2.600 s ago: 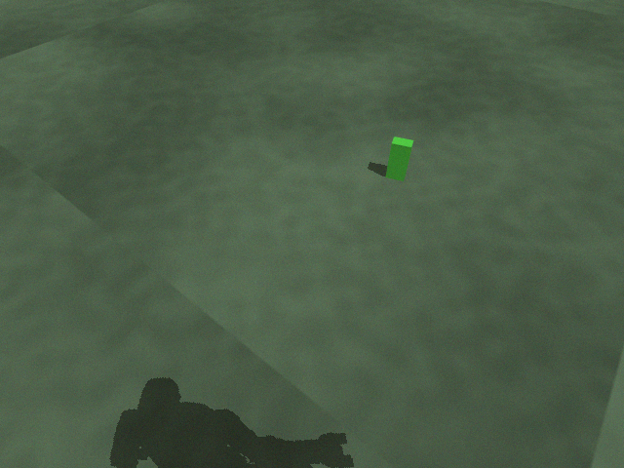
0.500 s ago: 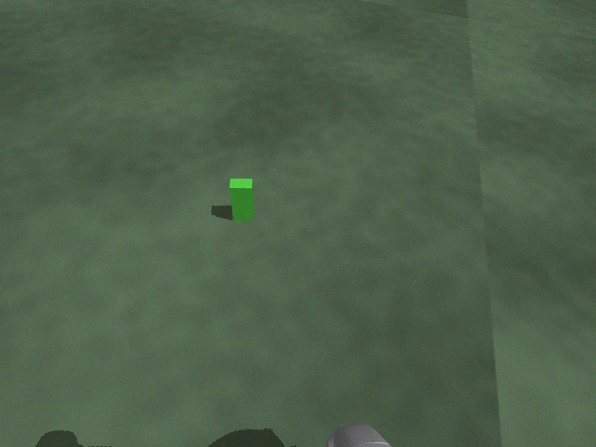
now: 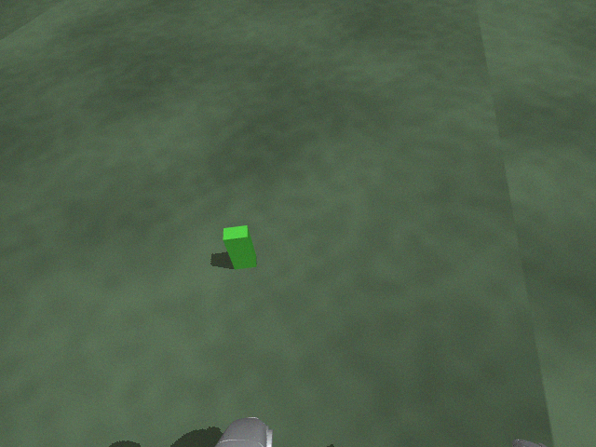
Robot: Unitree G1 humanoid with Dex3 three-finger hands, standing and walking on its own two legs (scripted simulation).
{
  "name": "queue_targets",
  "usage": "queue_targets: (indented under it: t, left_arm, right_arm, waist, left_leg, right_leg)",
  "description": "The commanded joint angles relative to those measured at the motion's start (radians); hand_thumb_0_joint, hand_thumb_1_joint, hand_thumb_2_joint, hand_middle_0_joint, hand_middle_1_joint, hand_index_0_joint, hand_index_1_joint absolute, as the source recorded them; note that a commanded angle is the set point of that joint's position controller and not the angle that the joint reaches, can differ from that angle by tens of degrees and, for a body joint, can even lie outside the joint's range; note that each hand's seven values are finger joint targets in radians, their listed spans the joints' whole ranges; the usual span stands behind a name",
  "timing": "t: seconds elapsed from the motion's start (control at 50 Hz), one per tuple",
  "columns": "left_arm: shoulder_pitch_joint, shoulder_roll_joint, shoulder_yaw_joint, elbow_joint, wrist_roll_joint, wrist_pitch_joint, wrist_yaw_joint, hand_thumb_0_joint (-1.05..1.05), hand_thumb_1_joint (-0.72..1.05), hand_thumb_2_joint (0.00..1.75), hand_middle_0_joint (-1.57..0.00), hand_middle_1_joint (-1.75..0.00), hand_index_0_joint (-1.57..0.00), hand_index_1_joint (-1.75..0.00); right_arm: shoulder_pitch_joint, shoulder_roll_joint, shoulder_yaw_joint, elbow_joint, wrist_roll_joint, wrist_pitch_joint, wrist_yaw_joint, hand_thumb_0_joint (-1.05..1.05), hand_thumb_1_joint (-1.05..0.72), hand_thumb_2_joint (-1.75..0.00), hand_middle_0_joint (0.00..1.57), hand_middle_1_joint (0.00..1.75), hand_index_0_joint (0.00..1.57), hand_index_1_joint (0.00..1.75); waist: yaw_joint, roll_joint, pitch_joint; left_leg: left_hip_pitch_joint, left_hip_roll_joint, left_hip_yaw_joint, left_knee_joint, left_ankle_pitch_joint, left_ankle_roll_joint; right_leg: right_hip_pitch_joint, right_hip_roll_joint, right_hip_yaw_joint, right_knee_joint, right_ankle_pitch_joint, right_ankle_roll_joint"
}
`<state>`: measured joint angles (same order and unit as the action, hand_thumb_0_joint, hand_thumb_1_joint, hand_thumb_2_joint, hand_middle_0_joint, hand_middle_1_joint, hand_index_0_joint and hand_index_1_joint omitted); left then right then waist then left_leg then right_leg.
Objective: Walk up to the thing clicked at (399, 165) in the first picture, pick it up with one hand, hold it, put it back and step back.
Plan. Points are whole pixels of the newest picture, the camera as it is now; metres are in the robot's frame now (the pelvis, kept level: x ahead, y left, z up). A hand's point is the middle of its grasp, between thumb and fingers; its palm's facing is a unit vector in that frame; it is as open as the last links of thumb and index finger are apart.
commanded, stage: walk up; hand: left
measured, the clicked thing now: (240, 248) +0.89 +0.31 -0.67
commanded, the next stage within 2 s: none
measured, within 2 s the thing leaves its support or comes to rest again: neither
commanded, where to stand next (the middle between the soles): +0.55 +0.08 m, yaw +3 degrees
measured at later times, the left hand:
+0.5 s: hand (122, 381) +0.24 +0.34 -0.15, palm faces -0.02 -0.94 -0.34, open 7.4 cm
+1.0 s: hand (157, 299) +0.38 +0.30 -0.12, palm faces +0.04 -0.91 -0.42, open 7.4 cm
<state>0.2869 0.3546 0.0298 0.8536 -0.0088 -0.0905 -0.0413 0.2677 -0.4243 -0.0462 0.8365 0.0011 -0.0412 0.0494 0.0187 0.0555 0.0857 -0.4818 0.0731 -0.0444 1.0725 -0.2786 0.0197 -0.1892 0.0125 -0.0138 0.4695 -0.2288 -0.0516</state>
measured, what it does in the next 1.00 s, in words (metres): walks ahead: left foot, then right foot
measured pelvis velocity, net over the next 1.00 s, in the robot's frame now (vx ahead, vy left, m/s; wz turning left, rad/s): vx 0.34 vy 0.03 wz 0.04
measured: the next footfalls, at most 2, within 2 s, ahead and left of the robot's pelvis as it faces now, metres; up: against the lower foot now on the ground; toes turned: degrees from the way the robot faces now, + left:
left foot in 0.24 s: +0.24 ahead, +0.17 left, +0.00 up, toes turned +6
right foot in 0.70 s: +0.41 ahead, -0.08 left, +0.00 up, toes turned -2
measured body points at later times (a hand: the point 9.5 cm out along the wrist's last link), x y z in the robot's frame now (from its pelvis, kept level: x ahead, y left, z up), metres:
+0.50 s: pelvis +0.19 +0.06 +0.00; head +0.20 +0.08 +0.45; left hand +0.24 +0.38 -0.13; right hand +0.26 -0.25 -0.10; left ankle +0.20 +0.17 -0.74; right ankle +0.24 -0.10 -0.68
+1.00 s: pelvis +0.34 +0.03 +0.00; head +0.35 -0.01 +0.45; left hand +0.38 +0.34 -0.09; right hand +0.42 -0.29 -0.14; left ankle +0.42 +0.20 -0.68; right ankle +0.37 -0.08 -0.74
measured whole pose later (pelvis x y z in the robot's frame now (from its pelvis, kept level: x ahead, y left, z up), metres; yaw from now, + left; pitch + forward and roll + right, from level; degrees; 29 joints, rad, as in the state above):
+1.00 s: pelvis +0.34 +0.03 +0.00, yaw +2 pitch -4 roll +1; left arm 0.33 0.36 0.04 0.86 0.01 -0.09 -0.04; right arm 0.31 -0.44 -0.06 0.87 -0.01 -0.02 0.06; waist 0.02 0.08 0.08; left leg -0.49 0.04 -0.07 0.92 -0.27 0.01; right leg -0.17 -0.02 -0.07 0.45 -0.21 -0.03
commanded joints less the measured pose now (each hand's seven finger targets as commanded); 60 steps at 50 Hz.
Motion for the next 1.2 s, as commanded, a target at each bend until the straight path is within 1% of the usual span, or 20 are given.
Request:
queue_targets:
  t: [0.0, 0.06, 0.12, 0.18, 0.22, 0.24, 0.26, 0.28, 0.38, 0.54, 0.6, 0.66, 0.68, 0.72, 0.74, 0.84, 1.02, 1.1, 1.16, 1.18]
  left_arm:
    - [0.016, 0.304, 0.097, -0.084, 0.010, -0.031, 0.021, 0.00, 0.90, 0.90, -0.20, -0.30, -0.20, -0.30]
    - [0.030, 0.317, 0.107, -0.092, 0.019, -0.030, 0.019, 0.00, 0.90, 0.90, -0.20, -0.30, -0.20, -0.30]
    - [0.054, 0.322, 0.103, -0.086, 0.019, -0.031, 0.020, 0.00, 0.90, 0.90, -0.20, -0.30, -0.20, -0.30]
    - [0.016, 0.335, 0.100, -0.089, 0.018, -0.026, 0.023, 0.00, 0.90, 0.90, -0.20, -0.30, -0.20, -0.30]
    - [0.052, 0.284, 0.079, -0.094, 0.016, -0.019, 0.022, 0.00, 0.90, 0.90, -0.20, -0.30, -0.20, -0.30]
    - [0.113, 0.212, 0.055, -0.099, 0.003, -0.014, 0.023, 0.00, 0.90, 0.90, -0.20, -0.30, -0.20, -0.30]
    - [0.153, 0.192, 0.049, -0.091, -0.005, -0.009, 0.025, 0.00, 0.90, 0.90, -0.20, -0.30, -0.20, -0.30]
    - [0.106, 0.293, 0.071, -0.069, 0.009, 0.002, 0.042, 0.00, 0.90, 0.90, -0.20, -0.30, -0.20, -0.30]
    - [0.124, 0.264, 0.067, -0.026, -0.002, 0.016, 0.011, 0.00, 0.90, 0.90, -0.20, -0.30, -0.20, -0.30]
    - [-0.049, 0.232, 0.073, -0.066, 0.020, 0.021, -0.017, 0.00, 0.90, 0.90, -0.20, -0.30, -0.20, -0.30]
    - [-0.043, 0.220, 0.078, -0.055, 0.017, 0.005, -0.014, 0.00, 0.90, 0.90, -0.20, -0.30, -0.20, -0.30]
    - [0.073, 0.244, 0.096, -0.003, 0.019, -0.006, -0.001, 0.00, 0.90, 0.90, -0.20, -0.30, -0.20, -0.30]
    - [0.131, 0.282, 0.108, 0.006, 0.024, -0.014, 0.008, 0.00, 0.90, 0.90, -0.20, -0.30, -0.20, -0.30]
    - [0.181, 0.396, 0.132, -0.019, 0.024, -0.025, 0.025, 0.00, 0.90, 0.90, -0.20, -0.30, -0.20, -0.30]
    - [0.125, 0.403, 0.127, -0.022, 0.010, -0.018, 0.024, 0.00, 0.90, 0.90, -0.20, -0.30, -0.20, -0.30]
    - [0.024, 0.305, 0.095, -0.045, 0.004, -0.023, 0.031, 0.00, 0.90, 0.90, -0.20, -0.30, -0.20, -0.30]
    - [0.047, 0.321, 0.109, -0.080, 0.023, -0.017, 0.021, 0.00, 0.90, 0.90, -0.20, -0.30, -0.20, -0.30]
    - [0.024, 0.320, 0.094, -0.086, 0.020, -0.009, 0.029, 0.00, 0.90, 0.90, -0.20, -0.30, -0.20, -0.30]
    - [0.028, 0.270, 0.064, -0.084, 0.015, 0.008, 0.033, 0.00, 0.90, 0.90, -0.20, -0.30, -0.20, -0.30]
    - [0.085, 0.213, 0.043, -0.086, 0.009, 0.011, 0.032, 0.00, 0.90, 0.90, -0.20, -0.30, -0.20, -0.30]
  right_arm:
    - [0.036, -0.164, -0.071, -0.053, -0.010, 0.000, 0.009, 0.00, -0.90, -0.90, 0.20, 0.30, 0.20, 0.30]
    - [-0.047, -0.161, -0.071, -0.075, -0.023, -0.010, 0.021, 0.00, -0.90, -0.90, 0.20, 0.30, 0.20, 0.30]
    - [-0.108, -0.152, -0.070, -0.089, -0.025, -0.029, 0.028, 0.00, -0.90, -0.90, 0.20, 0.30, 0.20, 0.30]
    - [-0.033, -0.162, -0.081, -0.063, -0.025, -0.042, 0.027, 0.00, -0.90, -0.90, 0.20, 0.30, 0.20, 0.30]
    - [0.154, -0.219, -0.104, -0.002, -0.033, -0.053, 0.011, 0.00, -0.90, -0.90, 0.20, 0.30, 0.20, 0.30]
    - [0.232, -0.288, -0.126, 0.001, -0.049, -0.060, -0.001, 0.00, -0.90, -0.90, 0.20, 0.30, 0.20, 0.30]
    - [0.202, -0.326, -0.128, -0.032, -0.037, -0.064, -0.008, 0.00, -0.90, -0.90, 0.20, 0.30, 0.20, 0.30]
    - [0.173, -0.331, -0.132, -0.034, -0.006, -0.058, -0.005, 0.00, -0.90, -0.90, 0.20, 0.30, 0.20, 0.30]
    - [0.060, -0.217, -0.077, -0.060, 0.012, -0.067, -0.020, 0.00, -0.90, -0.90, 0.20, 0.30, 0.20, 0.30]
    - [0.098, -0.249, -0.086, -0.074, -0.004, -0.061, -0.014, 0.00, -0.90, -0.90, 0.20, 0.30, 0.20, 0.30]
    - [0.075, -0.233, -0.078, -0.086, -0.003, -0.053, -0.014, 0.00, -0.90, -0.90, 0.20, 0.30, 0.20, 0.30]
    - [0.048, -0.206, -0.068, -0.108, 0.003, -0.039, -0.016, 0.00, -0.90, -0.90, 0.20, 0.30, 0.20, 0.30]
    - [0.077, -0.167, -0.052, -0.108, 0.003, -0.037, -0.014, 0.00, -0.90, -0.90, 0.20, 0.30, 0.20, 0.30]
    - [0.154, -0.128, -0.032, -0.103, 0.002, -0.027, -0.016, 0.00, -0.90, -0.90, 0.20, 0.30, 0.20, 0.30]
    - [0.131, -0.220, -0.058, -0.080, -0.009, -0.016, -0.028, 0.00, -0.90, -0.90, 0.20, 0.30, 0.20, 0.30]
    - [0.158, -0.177, -0.057, -0.008, 0.004, -0.004, -0.013, 0.00, -0.90, -0.90, 0.20, 0.30, 0.20, 0.30]
    - [0.011, -0.170, -0.075, -0.041, -0.028, -0.002, 0.021, 0.00, -0.90, -0.90, 0.20, 0.30, 0.20, 0.30]
    - [0.009, -0.149, -0.065, -0.029, -0.029, -0.017, 0.015, 0.00, -0.90, -0.90, 0.20, 0.30, 0.20, 0.30]
    - [0.120, -0.175, -0.076, 0.014, -0.030, -0.031, -0.009, 0.00, -0.90, -0.90, 0.20, 0.30, 0.20, 0.30]
    - [0.177, -0.241, -0.094, 0.019, -0.035, -0.037, -0.021, 0.00, -0.90, -0.90, 0.20, 0.30, 0.20, 0.30]
  waist:
    - [-0.009, -0.164, -0.014]
    - [0.019, -0.179, 0.015]
    - [0.035, -0.172, 0.010]
    - [-0.027, -0.144, -0.032]
    - [-0.112, 0.027, -0.142]
    - [-0.132, 0.226, -0.204]
    - [-0.095, 0.262, -0.188]
    - [-0.100, 0.161, -0.158]
    - [-0.016, 0.066, -0.022]
    - [-0.063, 0.105, 0.036]
    - [-0.036, 0.087, -0.004]
    - [0.032, -0.022, -0.070]
    - [0.058, -0.127, -0.126]
    - [0.066, -0.318, -0.130]
    - [0.058, -0.248, -0.102]
    - [-0.012, -0.213, -0.017]
    - [0.023, -0.209, 0.054]
    - [0.005, -0.182, 0.005]
    - [-0.069, -0.044, -0.082]
    - [-0.081, 0.163, -0.139]
  left_leg:
    - [-0.054, 0.023, 0.007, -0.140, 0.092, -0.036]
    - [-0.060, 0.056, 0.017, -0.304, 0.104, -0.039]
    - [0.010, 0.050, 0.029, -0.426, 0.136, -0.016]
    - [0.198, 0.019, 0.068, -0.514, 0.120, 0.021]
    - [0.489, -0.034, 0.078, -0.586, 0.066, 0.061]
    - [0.629, 0.129, -0.161, -0.664, -0.066, 0.118]
    - [0.695, 0.328, -0.553, -0.773, -0.095, 0.202]
    - [0.631, 0.387, -0.630, -0.787, -0.129, 0.283]
    - [0.315, 0.171, -0.111, -0.789, 0.261, 0.146]
    - [0.302, 0.168, -0.065, -0.833, 0.106, 0.204]
    - [0.292, 0.157, -0.030, -0.732, 0.279, 0.182]
    - [0.186, 0.127, -0.006, -0.536, 0.188, 0.130]
    - [0.145, 0.059, 0.059, -0.357, 0.167, 0.107]
    - [-0.150, -0.126, 0.064, 0.024, -0.247, 0.029]
    - [-0.150, -0.065, 0.006, 0.087, -0.265, 0.030]
    - [-0.032, -0.028, -0.043, -0.010, -0.039, 0.013]
    - [-0.030, 0.016, 0.021, -0.331, 0.063, -0.034]
    - [0.133, 0.011, 0.055, -0.450, 0.096, -0.013]
    - [0.373, -0.039, 0.063, -0.576, 0.084, 0.027]
    - [0.448, 0.079, -0.106, -0.690, -0.009, 0.069]
  right_leg:
    - [-0.015, -0.219, 0.151, -0.238, 0.143, -0.136]
    - [-0.011, -0.247, 0.170, -0.249, -0.048, -0.163]
    - [0.005, -0.256, 0.154, -0.187, 0.065, -0.157]
    - [-0.043, -0.263, 0.139, -0.087, 0.143, -0.133]
    - [-0.118, -0.157, 0.051, 0.270, 0.281, -0.080]
    - [-0.281, -0.062, -0.016, 0.544, 0.138, -0.030]
    - [-0.495, 0.062, -0.013, 0.659, -0.274, 0.006]
    - [-0.511, -0.013, 0.063, 0.752, -0.320, -0.011]
    - [-0.323, -0.078, 0.083, 0.616, -0.092, 0.015]
    - [-0.317, -0.113, -0.007, 0.247, 0.021, 0.048]
    - [-0.190, -0.081, -0.021, 0.140, 0.064, 0.034]
    - [0.089, -0.040, -0.031, 0.043, 0.106, 0.017]
    - [0.204, -0.047, -0.011, -0.018, 0.040, -0.004]
    - [0.295, -0.433, 0.632, -0.237, -0.281, -0.136]
    - [0.222, -0.470, 0.697, -0.229, -0.317, -0.207]
    - [0.009, -0.250, 0.220, -0.214, 0.031, -0.097]
    - [-0.060, -0.274, 0.138, -0.268, -0.251, -0.158]
    - [-0.089, -0.285, 0.106, -0.145, -0.075, -0.151]
    - [-0.146, -0.224, 0.037, 0.144, 0.125, -0.085]
    - [-0.189, -0.138, -0.042, 0.389, 0.082, -0.036]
